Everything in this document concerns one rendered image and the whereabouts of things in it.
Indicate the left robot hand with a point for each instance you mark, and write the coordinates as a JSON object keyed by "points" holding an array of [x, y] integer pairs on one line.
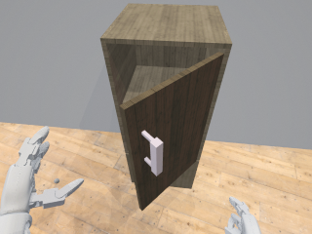
{"points": [[17, 195]]}

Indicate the cupboard door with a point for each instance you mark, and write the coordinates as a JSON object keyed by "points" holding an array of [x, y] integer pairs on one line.
{"points": [[175, 111]]}

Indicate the right robot hand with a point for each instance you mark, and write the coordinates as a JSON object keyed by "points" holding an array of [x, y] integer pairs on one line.
{"points": [[246, 222]]}

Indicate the handle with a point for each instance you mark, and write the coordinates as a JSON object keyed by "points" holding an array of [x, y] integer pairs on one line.
{"points": [[156, 153]]}

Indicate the left robot forearm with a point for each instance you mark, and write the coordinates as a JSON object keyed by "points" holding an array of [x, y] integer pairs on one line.
{"points": [[15, 223]]}

